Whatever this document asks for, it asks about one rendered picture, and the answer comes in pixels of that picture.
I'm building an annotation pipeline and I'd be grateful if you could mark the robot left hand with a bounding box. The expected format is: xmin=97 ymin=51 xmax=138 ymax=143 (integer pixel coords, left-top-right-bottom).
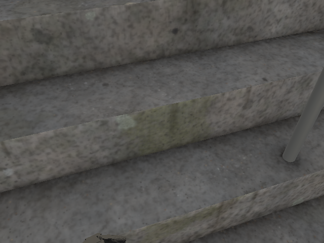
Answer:
xmin=83 ymin=233 xmax=126 ymax=243

